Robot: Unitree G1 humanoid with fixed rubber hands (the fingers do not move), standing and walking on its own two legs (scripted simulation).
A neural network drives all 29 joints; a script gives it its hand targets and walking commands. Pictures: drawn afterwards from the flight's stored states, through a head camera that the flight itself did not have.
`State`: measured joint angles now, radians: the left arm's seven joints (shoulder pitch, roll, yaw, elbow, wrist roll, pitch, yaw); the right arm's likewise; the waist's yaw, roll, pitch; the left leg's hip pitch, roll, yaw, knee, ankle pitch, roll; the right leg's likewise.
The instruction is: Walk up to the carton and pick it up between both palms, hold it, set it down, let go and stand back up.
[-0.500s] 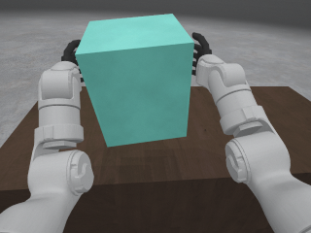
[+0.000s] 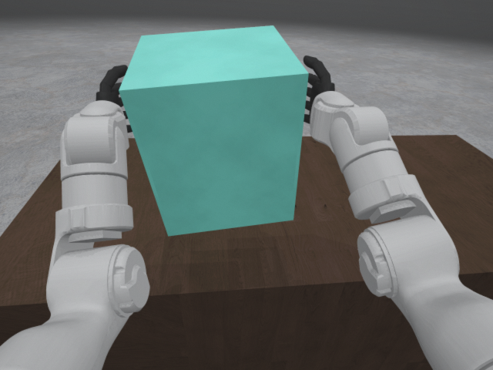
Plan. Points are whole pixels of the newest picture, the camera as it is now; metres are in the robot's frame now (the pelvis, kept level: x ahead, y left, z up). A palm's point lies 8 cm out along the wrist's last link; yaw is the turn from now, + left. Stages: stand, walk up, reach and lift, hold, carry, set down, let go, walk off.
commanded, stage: hold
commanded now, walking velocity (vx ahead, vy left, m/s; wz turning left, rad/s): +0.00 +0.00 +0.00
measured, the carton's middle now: (220, 131) +0.40 +0.01 +0.26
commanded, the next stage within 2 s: none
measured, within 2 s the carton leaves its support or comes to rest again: neither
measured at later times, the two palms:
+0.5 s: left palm (109, 114) +0.37 +0.17 +0.31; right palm (322, 102) +0.36 -0.13 +0.33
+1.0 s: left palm (110, 113) +0.37 +0.17 +0.31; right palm (322, 103) +0.36 -0.13 +0.32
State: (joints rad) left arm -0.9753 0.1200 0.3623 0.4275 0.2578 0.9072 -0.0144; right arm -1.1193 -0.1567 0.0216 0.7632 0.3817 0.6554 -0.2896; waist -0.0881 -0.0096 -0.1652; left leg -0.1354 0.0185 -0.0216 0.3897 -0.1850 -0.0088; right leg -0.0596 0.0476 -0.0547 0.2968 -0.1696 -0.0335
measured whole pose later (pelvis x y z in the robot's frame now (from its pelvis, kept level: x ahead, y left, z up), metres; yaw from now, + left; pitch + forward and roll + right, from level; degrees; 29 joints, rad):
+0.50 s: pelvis +0.00 +0.00 +0.00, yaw +0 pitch -4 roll -1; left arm -0.99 0.13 0.36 0.45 0.26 0.90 -0.01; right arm -1.14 -0.16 0.01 0.79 0.37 0.66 -0.28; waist -0.09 -0.01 -0.17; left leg -0.14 0.02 -0.02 0.39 -0.18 -0.01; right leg -0.07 0.05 -0.05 0.30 -0.16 -0.03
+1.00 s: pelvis +0.00 +0.00 +0.00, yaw +0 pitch -4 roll -1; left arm -1.00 0.13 0.36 0.46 0.25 0.89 -0.01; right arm -1.14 -0.16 0.02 0.78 0.37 0.66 -0.29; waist -0.09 -0.01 -0.17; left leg -0.14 0.02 -0.03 0.39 -0.18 -0.01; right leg -0.07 0.05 -0.06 0.29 -0.16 -0.04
